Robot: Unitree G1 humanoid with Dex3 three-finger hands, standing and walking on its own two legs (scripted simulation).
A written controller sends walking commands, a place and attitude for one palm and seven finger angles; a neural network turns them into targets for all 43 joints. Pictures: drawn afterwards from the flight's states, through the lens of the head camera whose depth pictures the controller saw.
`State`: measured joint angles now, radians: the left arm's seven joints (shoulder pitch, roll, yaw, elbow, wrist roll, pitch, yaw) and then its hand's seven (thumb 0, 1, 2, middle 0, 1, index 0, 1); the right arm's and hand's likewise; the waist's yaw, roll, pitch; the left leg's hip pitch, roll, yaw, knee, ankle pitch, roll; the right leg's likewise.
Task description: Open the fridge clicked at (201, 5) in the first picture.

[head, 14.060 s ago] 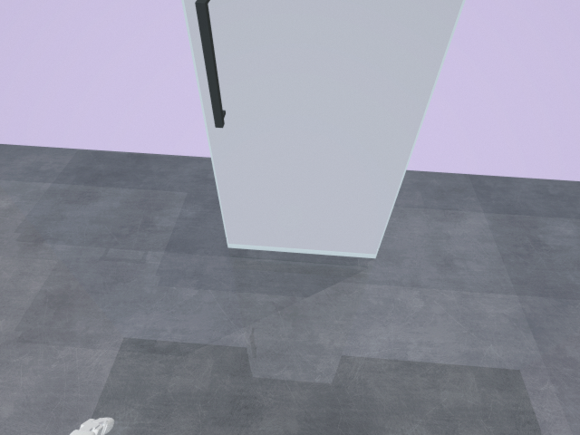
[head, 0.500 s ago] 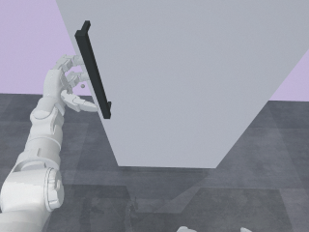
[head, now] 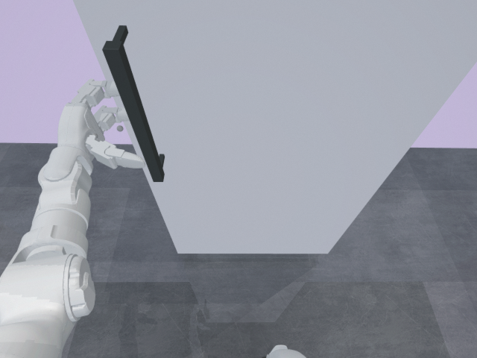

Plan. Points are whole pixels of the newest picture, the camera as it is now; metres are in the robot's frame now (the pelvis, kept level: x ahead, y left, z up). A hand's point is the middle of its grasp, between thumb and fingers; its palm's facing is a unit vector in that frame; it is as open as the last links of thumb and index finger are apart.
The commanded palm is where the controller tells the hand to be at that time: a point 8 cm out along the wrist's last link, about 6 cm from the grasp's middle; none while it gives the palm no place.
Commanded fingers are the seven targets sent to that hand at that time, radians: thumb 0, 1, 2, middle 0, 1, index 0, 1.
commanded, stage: slide the fingers in behind the handle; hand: left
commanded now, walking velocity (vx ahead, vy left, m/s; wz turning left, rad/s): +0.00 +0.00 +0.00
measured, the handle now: (143, 119) +0.50 +0.15 +0.10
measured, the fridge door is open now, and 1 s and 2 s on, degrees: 0 0 0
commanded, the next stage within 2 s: grip the handle and tug to test in 1.52 s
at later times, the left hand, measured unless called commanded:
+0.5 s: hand (135, 132) +0.46 +0.16 +0.12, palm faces -0.04 -1.00 +0.00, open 14.0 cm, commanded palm +0.42 +0.21 +0.12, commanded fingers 0.00 -0.50 0.30 -0.30 -1.20 -0.30 -1.20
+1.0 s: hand (151, 134) +0.45 +0.13 +0.12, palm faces -0.03 -1.00 +0.00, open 14.1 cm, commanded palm +0.42 +0.19 +0.12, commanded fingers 0.00 -0.50 0.30 -0.30 -1.20 -0.30 -1.20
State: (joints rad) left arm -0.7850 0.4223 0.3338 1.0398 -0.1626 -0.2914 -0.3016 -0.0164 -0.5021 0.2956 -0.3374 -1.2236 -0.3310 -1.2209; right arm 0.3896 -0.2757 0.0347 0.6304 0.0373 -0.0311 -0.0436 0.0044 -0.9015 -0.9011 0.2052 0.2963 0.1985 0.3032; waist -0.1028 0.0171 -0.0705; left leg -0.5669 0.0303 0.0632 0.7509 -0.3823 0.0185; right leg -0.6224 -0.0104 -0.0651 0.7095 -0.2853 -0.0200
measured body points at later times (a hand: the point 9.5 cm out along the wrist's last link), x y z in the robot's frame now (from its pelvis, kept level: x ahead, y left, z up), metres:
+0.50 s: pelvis +0.01 +0.00 +0.00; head +0.06 +0.00 +0.45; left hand +0.45 +0.21 +0.12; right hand +0.09 -0.26 -0.11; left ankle -0.01 +0.11 -0.71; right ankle +0.03 -0.11 -0.71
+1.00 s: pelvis +0.01 -0.01 +0.01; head +0.05 -0.02 +0.45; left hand +0.44 +0.18 +0.12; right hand +0.09 -0.26 -0.11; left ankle -0.01 +0.11 -0.71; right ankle +0.03 -0.11 -0.71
